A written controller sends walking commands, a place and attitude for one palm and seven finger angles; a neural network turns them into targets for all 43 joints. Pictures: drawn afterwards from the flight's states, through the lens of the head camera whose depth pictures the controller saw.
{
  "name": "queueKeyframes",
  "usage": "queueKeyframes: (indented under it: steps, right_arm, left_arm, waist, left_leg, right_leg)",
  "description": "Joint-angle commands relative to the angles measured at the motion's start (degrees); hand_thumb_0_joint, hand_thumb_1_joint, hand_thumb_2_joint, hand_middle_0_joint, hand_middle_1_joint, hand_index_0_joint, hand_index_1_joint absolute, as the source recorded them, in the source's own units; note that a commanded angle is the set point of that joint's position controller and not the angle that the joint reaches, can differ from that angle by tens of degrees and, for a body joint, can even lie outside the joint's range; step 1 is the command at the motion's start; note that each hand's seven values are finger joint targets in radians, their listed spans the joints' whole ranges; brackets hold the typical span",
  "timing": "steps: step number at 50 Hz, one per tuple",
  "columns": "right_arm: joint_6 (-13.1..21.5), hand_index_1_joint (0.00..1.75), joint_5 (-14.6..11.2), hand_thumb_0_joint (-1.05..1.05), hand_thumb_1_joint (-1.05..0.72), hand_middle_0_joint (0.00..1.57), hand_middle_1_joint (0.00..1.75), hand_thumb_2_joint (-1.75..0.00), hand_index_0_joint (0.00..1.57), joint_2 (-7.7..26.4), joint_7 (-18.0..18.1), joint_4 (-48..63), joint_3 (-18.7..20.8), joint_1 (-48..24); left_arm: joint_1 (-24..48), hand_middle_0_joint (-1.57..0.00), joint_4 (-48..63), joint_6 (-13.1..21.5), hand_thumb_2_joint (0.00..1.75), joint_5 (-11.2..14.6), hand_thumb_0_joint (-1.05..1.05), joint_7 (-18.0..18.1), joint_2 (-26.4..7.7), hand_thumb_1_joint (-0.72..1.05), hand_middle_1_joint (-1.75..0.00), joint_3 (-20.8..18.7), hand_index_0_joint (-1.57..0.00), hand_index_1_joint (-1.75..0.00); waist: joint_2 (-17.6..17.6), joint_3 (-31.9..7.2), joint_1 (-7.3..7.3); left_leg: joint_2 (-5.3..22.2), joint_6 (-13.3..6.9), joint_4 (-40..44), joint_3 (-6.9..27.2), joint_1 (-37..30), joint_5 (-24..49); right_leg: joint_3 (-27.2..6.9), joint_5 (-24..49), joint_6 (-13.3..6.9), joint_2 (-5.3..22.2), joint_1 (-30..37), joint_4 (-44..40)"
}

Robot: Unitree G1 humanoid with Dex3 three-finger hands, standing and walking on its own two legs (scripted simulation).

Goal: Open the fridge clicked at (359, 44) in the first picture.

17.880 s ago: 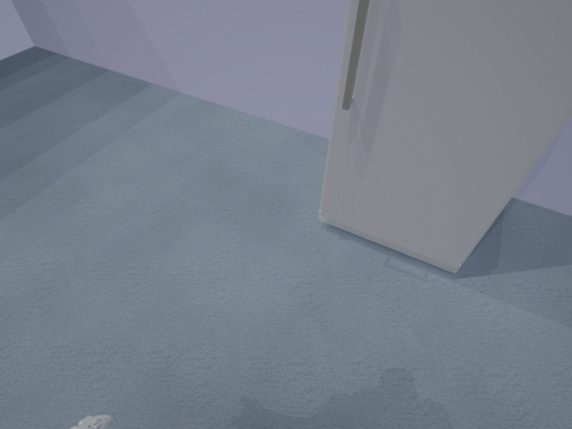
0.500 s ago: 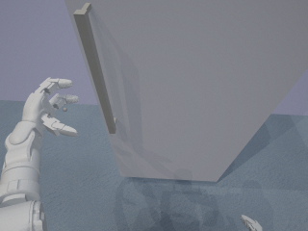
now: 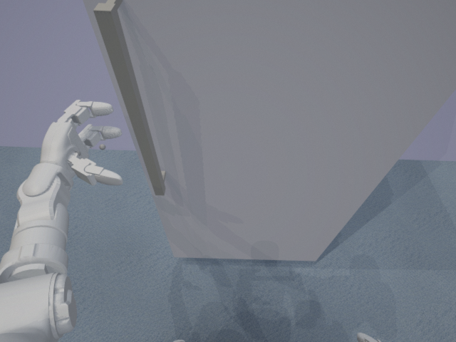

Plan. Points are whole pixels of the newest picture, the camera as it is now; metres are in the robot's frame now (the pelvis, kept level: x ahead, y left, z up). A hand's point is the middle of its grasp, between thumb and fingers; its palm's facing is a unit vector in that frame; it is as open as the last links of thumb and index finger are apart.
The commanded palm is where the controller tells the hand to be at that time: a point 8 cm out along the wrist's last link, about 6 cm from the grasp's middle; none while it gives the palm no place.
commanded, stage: move the hooked fingers beside the handle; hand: left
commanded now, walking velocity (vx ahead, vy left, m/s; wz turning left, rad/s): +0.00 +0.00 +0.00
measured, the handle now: (144, 121) +0.47 +0.16 +0.12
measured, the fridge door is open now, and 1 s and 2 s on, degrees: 0 0 0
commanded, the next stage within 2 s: feel for the door with the fingertips in 0.60 s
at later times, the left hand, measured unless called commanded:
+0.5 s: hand (101, 149) +0.41 +0.22 +0.12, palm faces -0.03 -1.00 -0.01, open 14.0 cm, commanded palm +0.38 +0.26 +0.11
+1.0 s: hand (127, 149) +0.42 +0.18 +0.11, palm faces -0.03 -1.00 -0.01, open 14.0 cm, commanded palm +0.39 +0.23 +0.11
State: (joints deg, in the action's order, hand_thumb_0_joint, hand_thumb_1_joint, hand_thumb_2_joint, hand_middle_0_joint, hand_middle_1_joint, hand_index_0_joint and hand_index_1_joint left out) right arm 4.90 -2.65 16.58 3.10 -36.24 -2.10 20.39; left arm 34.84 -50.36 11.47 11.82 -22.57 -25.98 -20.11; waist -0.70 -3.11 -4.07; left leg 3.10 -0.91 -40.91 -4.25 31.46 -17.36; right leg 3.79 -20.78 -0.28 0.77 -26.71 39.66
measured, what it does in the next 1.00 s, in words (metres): stands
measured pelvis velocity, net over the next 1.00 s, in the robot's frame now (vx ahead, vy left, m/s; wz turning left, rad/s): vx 0.00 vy -0.01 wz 0.00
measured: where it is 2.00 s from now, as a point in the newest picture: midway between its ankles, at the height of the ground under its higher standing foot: outside the picture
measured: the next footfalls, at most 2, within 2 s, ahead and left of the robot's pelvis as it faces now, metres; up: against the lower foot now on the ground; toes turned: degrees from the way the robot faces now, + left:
none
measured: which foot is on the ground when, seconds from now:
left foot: down 0.00-1.00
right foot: down 0.00-1.00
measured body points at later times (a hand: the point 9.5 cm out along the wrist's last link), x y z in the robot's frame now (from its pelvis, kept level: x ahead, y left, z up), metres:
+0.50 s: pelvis +0.00 -0.01 +0.00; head +0.04 +0.00 +0.45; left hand +0.40 +0.27 +0.12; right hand +0.10 -0.27 -0.10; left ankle +0.03 +0.11 -0.72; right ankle -0.01 -0.12 -0.72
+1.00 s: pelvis +0.00 -0.01 +0.00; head +0.04 -0.01 +0.45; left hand +0.41 +0.23 +0.11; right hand +0.09 -0.27 -0.11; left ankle +0.03 +0.11 -0.72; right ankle -0.01 -0.12 -0.72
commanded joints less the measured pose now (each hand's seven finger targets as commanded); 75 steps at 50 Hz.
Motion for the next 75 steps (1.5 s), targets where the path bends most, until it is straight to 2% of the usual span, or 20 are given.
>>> queueKeyframes:
  steps: [1,2,8,11,14,18,23,26,30,36,40,45,48,52,55,59,63,65,73,75]
  right_arm:
    - [1.9,0.30,0.1,0.00,-0.90,0.20,0.30,-0.90,0.20,8.9,0.4,6.7,3.5,1.3]
    - [2.0,0.30,0.2,0.00,-0.90,0.20,0.30,-0.90,0.20,8.8,0.3,6.9,3.5,1.1]
    - [1.8,0.30,0.1,0.00,-0.90,0.20,0.30,-0.90,0.20,8.4,0.5,6.8,3.5,0.6]
    - [1.6,0.30,-0.1,0.00,-0.90,0.20,0.30,-0.90,0.20,8.5,0.8,6.3,3.1,0.2]
    - [1.7,0.30,-0.1,0.00,-0.90,0.20,0.30,-0.90,0.20,8.3,0.9,6.4,3.1,0.0]
    - [1.6,0.30,0.0,0.00,-0.90,0.20,0.30,-0.90,0.20,8.5,1.0,6.2,3.0,0.2]
    - [1.7,0.30,-0.3,0.00,-0.90,0.20,0.30,-0.90,0.20,8.2,0.6,7.1,3.2,-0.4]
    - [1.5,0.30,-0.3,0.00,-0.90,0.20,0.30,-0.90,0.20,8.5,0.8,6.6,3.1,-0.3]
    - [1.4,0.30,-0.2,0.00,-0.90,0.20,0.30,-0.90,0.20,8.2,0.6,6.6,3.1,-0.8]
    - [1.5,0.30,0.1,0.00,-0.90,0.20,0.30,-0.90,0.20,8.3,0.8,5.9,3.0,-0.4]
    - [1.6,0.30,0.0,0.00,-0.90,0.20,0.30,-0.90,0.20,7.6,0.2,6.3,3.2,-0.4]
    - [1.1,0.30,-0.2,0.00,-0.90,0.20,0.30,-0.90,0.20,7.7,0.2,6.4,3.2,-0.8]
    - [1.1,0.30,0.0,0.00,-0.90,0.20,0.30,-0.90,0.20,7.5,0.1,6.8,3.4,-0.6]
    - [1.6,0.30,0.0,0.00,-0.90,0.20,0.30,-0.90,0.20,6.9,-0.1,6.8,3.6,-1.2]
    - [1.5,0.30,-0.1,0.00,-0.90,0.20,0.30,-0.90,0.20,7.0,0.0,5.9,3.5,-1.5]
    - [1.5,0.30,0.0,0.00,-0.90,0.20,0.30,-0.90,0.20,6.8,0.1,5.9,3.6,-1.8]
    - [1.4,0.30,0.0,0.00,-0.90,0.20,0.30,-0.90,0.20,7.1,0.3,5.4,3.4,-1.7]
    - [1.3,0.30,0.1,0.00,-0.90,0.20,0.30,-0.90,0.20,7.0,0.3,5.4,3.2,-1.8]
    - [1.0,0.30,0.2,0.00,-0.90,0.20,0.30,-0.90,0.20,7.4,0.2,5.0,3.3,-0.8]
    - [0.9,0.30,0.1,0.00,-0.90,0.20,0.30,-0.90,0.20,7.3,0.2,5.3,3.3,-1.0]
  left_arm:
    - [22.0,-0.30,15.1,4.5,0.30,1.5,0.00,1.5,-14.2,-0.50,-1.20,-2.9,-0.30,-1.20]
    - [21.5,-0.30,16.6,4.7,0.30,1.3,0.00,1.9,-15.1,-0.50,-1.20,-3.9,-0.30,-1.20]
    - [18.6,-0.30,17.2,4.0,0.30,1.5,0.00,2.7,-13.3,-0.50,-1.20,-3.3,-0.30,-1.20]
    - [21.6,-0.30,15.5,3.7,0.30,1.4,0.00,2.7,-13.6,-0.50,-1.20,-2.7,-0.30,-1.20]
    - [21.8,-0.30,15.5,4.0,0.30,1.2,0.00,2.2,-13.1,-0.50,-1.20,-2.1,-0.30,-1.20]
    - [22.0,-0.30,13.8,4.4,0.30,1.6,0.00,1.2,-15.3,-0.50,-1.20,-3.7,-0.30,-1.20]
    - [19.9,-0.30,16.0,4.3,0.30,2.2,0.00,0.4,-10.9,-0.50,-1.20,-0.3,-0.30,-1.20]
    - [21.0,-0.30,13.4,3.3,0.30,2.2,0.00,1.1,-10.4,-0.50,-1.20,0.1,-0.30,-1.20]
    - [23.7,-0.30,16.2,3.9,0.30,1.3,0.00,2.8,-9.8,-0.50,-1.20,1.1,-0.30,-1.20]
    - [25.4,-0.30,14.8,5.3,0.30,0.5,0.00,4.6,-12.5,-0.50,-1.20,-1.0,-0.30,-1.20]
    - [22.0,-0.30,16.0,5.0,0.30,0.5,0.00,4.6,-7.4,-0.50,-1.20,2.4,-0.30,-1.20]
    - [20.8,-0.30,14.3,3.3,0.30,0.9,0.00,5.6,-8.2,-0.50,-1.20,0.9,-0.30,-1.20]
    - [20.4,-0.30,18.0,4.0,0.30,0.4,0.00,6.6,-9.7,-0.50,-1.20,-0.5,-0.30,-1.20]
    - [19.5,-0.30,21.5,5.1,0.30,0.7,0.00,7.5,-5.0,-0.50,-1.20,2.9,-0.30,-1.20]
    - [19.9,-0.30,19.6,4.4,0.30,0.3,0.00,8.2,-5.3,-0.50,-1.20,3.0,-0.30,-1.20]
    - [21.0,-0.30,20.9,4.5,0.30,-0.4,0.00,9.2,-5.3,-0.50,-1.20,3.0,-0.30,-1.20]
    - [22.9,-0.30,17.8,4.7,0.30,-0.2,0.00,9.5,-5.8,-0.50,-1.20,2.5,-0.30,-1.20]
    - [23.4,-0.30,16.6,4.7,0.30,-0.6,0.00,9.2,-6.3,-0.50,-1.20,2.5,-0.30,-1.20]
    - [26.3,-0.30,12.1,5.6,0.30,-0.4,0.00,8.4,-7.4,-0.50,-1.20,1.7,-0.30,-1.20]
    - [26.9,-0.30,12.5,5.8,0.30,-0.6,0.00,8.0,-6.6,-0.50,-1.20,2.6,-0.30,-1.20]
  waist:
    - [-2.5,-19.6,0.90]
    - [-4.8,-20.7,1.46]
    - [-2.9,-18.8,1.41]
    - [-0.7,-15.4,0.21]
    - [-3.4,-17.1,0.54]
    - [-2.1,-18.5,0.81]
    - [-4.8,-19.5,1.05]
    - [-0.9,-15.4,0.12]
    - [-4.0,-17.3,0.26]
    - [-2.1,-19.1,0.45]
    - [-3.1,-19.9,0.85]
    - [1.3,-15.5,0.79]
    - [-0.6,-18.9,1.68]
    - [-0.8,-19.6,1.29]
    - [-0.6,-16.2,0.68]
    - [-2.7,-18.3,1.27]
    - [1.0,-17.4,0.78]
    - [-1.0,-17.7,1.01]
    - [1.2,-17.7,0.57]
    - [-0.5,-18.1,0.53]
  left_leg:
    - [-1.6,-1.2,4.3,4.9,-16.4,12.4]
    - [-1.6,-1.0,4.4,5.0,-17.4,13.3]
    - [-1.7,-1.1,4.9,4.4,-16.7,12.8]
    - [-1.8,-1.5,4.9,4.2,-14.4,9.5]
    - [-1.9,-1.2,4.9,4.2,-15.6,10.3]
    - [-2.1,-1.3,4.3,4.0,-14.6,11.1]
    - [-2.0,-1.0,3.9,4.3,-17.1,13.1]
    - [-2.0,-1.4,4.1,4.4,-14.4,10.5]
    - [-2.0,-1.0,4.4,4.9,-16.2,9.9]
    - [-2.2,-1.3,4.0,4.5,-15.4,10.0]
    - [-2.0,-0.9,4.1,4.5,-17.1,12.7]
    - [-2.3,-1.4,4.8,3.4,-12.2,8.8]
    - [-2.4,-1.4,4.5,3.3,-14.0,11.4]
    - [-2.4,-1.4,4.3,3.2,-16.2,13.2]
    - [-2.3,-1.3,4.8,3.0,-14.8,10.8]
    - [-2.5,-1.2,5.0,3.2,-16.8,11.8]
    - [-2.5,-1.4,5.1,3.1,-15.4,10.2]
    - [-2.7,-1.2,5.2,3.1,-15.0,9.9]
    - [-2.6,-1.4,4.4,3.3,-14.0,9.5]
    - [-2.7,-1.4,4.5,3.1,-13.9,9.4]
  right_leg:
    - [-1.8,16.4,-1.3,-2.3,2.0,-4.7]
    - [-1.9,17.0,-1.3,-2.3,2.1,-4.6]
    - [-2.0,17.7,-1.1,-2.4,3.0,-5.3]
    - [-2.2,15.5,-1.0,-2.3,2.2,-6.0]
    - [-2.2,16.3,-1.1,-2.2,2.3,-5.6]
    - [-2.7,18.2,-1.0,-2.1,4.0,-5.2]
    - [-2.3,18.7,-1.3,-2.2,2.5,-4.8]
    - [-2.0,16.5,-1.1,-2.2,1.1,-5.3]
    - [-2.0,15.0,-1.2,-2.1,0.3,-5.2]
    - [-2.6,15.9,-1.1,-2.1,2.4,-5.0]
    - [-2.1,18.3,-1.2,-2.3,2.4,-4.6]
    - [-2.7,17.2,-0.6,-2.0,3.5,-5.8]
    - [-3.0,19.8,-0.8,-2.0,5.4,-5.2]
    - [-2.8,21.4,-0.8,-2.3,5.3,-5.1]
    - [-2.8,19.4,-0.6,-2.2,3.8,-5.9]
    - [-2.8,19.6,-0.9,-2.1,4.2,-5.7]
    - [-2.9,18.9,-0.6,-2.1,4.4,-6.2]
    - [-3.1,18.7,-0.8,-1.9,4.6,-5.9]
    - [-3.1,18.4,-0.7,-2.0,3.8,-5.7]
    - [-3.3,18.3,-0.8,-2.0,3.6,-5.5]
